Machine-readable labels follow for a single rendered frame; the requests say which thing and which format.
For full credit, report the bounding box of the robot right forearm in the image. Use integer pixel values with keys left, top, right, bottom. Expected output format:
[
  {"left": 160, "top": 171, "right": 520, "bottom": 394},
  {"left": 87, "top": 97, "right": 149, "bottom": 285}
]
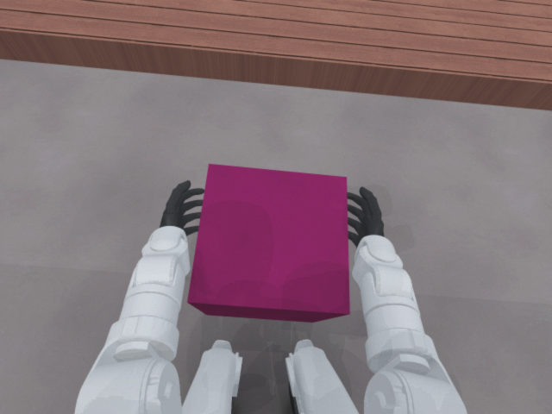
[{"left": 352, "top": 235, "right": 467, "bottom": 411}]

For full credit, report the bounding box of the right robot upper arm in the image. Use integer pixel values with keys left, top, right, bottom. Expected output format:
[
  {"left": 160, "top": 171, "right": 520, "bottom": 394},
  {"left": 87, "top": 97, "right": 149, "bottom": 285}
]
[{"left": 364, "top": 368, "right": 467, "bottom": 414}]

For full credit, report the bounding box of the robot left forearm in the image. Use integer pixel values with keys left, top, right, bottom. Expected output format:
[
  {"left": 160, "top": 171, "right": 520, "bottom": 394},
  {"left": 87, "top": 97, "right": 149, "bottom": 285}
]
[{"left": 75, "top": 226, "right": 191, "bottom": 414}]

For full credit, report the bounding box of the robot left thigh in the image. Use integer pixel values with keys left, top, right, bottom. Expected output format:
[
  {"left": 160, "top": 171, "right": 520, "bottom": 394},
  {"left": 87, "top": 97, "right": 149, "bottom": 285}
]
[{"left": 182, "top": 348, "right": 242, "bottom": 414}]

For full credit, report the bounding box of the left robot shin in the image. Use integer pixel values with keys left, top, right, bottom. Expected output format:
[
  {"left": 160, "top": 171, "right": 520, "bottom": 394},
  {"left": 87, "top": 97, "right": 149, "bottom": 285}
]
[{"left": 200, "top": 340, "right": 232, "bottom": 363}]

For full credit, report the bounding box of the left robot upper arm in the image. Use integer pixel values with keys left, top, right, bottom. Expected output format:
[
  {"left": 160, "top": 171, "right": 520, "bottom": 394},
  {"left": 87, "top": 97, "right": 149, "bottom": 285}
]
[{"left": 76, "top": 357, "right": 182, "bottom": 414}]

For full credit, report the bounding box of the left robot hand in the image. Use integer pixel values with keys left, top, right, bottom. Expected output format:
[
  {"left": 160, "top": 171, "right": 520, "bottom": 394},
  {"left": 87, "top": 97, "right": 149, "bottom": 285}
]
[{"left": 160, "top": 180, "right": 204, "bottom": 236}]

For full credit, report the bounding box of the right robot hand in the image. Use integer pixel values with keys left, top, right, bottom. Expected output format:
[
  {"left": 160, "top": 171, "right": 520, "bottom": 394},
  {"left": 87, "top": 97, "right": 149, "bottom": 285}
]
[{"left": 348, "top": 187, "right": 384, "bottom": 249}]

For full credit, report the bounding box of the carton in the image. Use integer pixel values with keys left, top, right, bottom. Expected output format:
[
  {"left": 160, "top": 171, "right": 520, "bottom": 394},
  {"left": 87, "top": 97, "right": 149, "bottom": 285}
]
[{"left": 187, "top": 164, "right": 350, "bottom": 323}]

